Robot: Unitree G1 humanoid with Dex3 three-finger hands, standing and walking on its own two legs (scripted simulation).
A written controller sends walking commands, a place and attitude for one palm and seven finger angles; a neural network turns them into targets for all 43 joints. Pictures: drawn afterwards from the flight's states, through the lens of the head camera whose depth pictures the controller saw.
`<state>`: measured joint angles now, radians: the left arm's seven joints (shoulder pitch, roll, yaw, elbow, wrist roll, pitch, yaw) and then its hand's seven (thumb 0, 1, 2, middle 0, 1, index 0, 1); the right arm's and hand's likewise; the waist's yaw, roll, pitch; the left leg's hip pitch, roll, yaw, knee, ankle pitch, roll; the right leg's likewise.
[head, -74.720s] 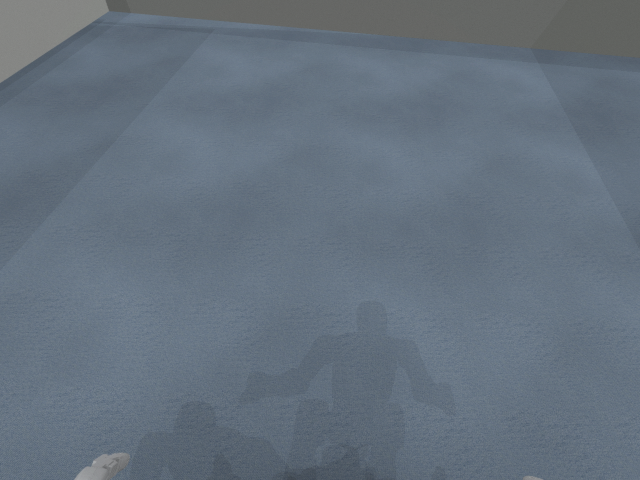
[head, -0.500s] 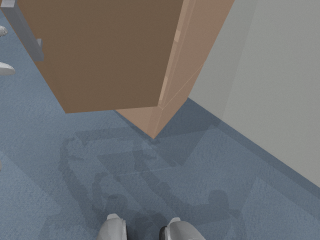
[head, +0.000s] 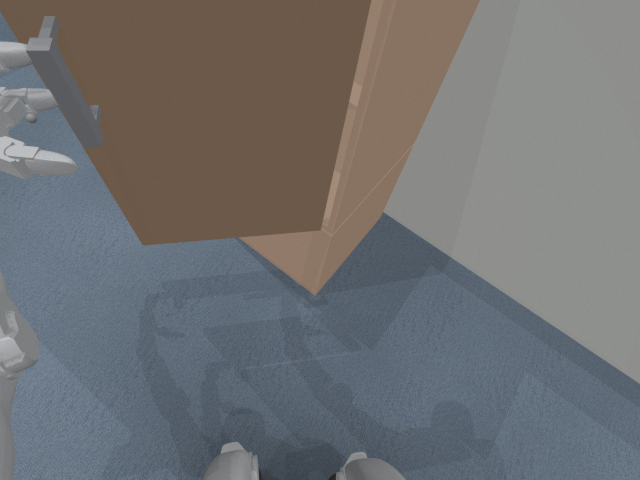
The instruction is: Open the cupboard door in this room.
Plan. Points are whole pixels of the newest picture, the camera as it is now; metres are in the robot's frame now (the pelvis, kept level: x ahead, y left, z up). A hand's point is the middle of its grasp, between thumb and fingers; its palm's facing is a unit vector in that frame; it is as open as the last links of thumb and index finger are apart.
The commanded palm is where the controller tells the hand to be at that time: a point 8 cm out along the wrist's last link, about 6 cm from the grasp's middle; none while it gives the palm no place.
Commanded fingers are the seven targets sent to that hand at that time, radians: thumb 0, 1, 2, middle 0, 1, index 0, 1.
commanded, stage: slide the fingers in behind the handle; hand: left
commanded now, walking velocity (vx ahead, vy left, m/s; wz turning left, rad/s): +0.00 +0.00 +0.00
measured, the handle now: (72, 86) +0.55 +0.25 +0.12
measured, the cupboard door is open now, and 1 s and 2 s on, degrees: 46 47 47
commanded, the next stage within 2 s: close the thumb around the handle in 1.10 s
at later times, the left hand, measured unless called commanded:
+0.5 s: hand (77, 114) +0.50 +0.23 +0.13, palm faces +0.06 -1.00 +0.01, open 14.0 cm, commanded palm +0.48 +0.28 +0.12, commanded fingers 0.00 -0.50 0.30 -0.30 -1.20 -0.30 -1.20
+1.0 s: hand (93, 116) +0.50 +0.22 +0.13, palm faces +0.10 -1.00 -0.01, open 14.1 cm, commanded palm +0.48 +0.26 +0.12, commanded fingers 0.00 -0.50 0.30 -0.30 -1.20 -0.30 -1.20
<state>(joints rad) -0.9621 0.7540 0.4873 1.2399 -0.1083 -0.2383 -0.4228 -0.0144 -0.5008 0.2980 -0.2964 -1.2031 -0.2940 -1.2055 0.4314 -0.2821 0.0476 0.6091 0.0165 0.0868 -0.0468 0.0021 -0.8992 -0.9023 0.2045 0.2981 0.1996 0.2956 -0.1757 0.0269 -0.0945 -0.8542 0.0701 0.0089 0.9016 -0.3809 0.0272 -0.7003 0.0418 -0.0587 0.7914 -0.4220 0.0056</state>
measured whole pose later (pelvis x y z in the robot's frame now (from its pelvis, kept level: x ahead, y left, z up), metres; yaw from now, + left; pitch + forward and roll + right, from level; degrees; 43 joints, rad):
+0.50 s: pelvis +0.00 -0.01 +0.00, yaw +0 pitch +18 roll -4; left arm -0.97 0.65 0.43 1.21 -0.11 -0.26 -0.33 -0.01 -0.50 0.30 -0.30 -1.20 -0.29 -1.20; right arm 0.43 -0.28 0.03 0.64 0.01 0.07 -0.04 0.00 -0.90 -0.90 0.20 0.30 0.20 0.30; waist -0.17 0.03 -0.09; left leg -0.84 0.07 0.01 0.89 -0.37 0.02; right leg -0.69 0.04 -0.06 0.81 -0.43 0.00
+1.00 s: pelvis -0.01 -0.02 +0.00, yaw +1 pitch +17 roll -3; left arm -0.96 0.62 0.43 1.23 -0.10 -0.28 -0.27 -0.01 -0.50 0.30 -0.29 -1.20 -0.28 -1.20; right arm 0.43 -0.28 0.02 0.65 0.01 0.06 -0.03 0.00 -0.90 -0.90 0.20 0.30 0.20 0.30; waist -0.17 0.03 -0.09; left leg -0.82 0.07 0.00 0.88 -0.36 0.00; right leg -0.68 0.04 -0.06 0.81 -0.43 -0.02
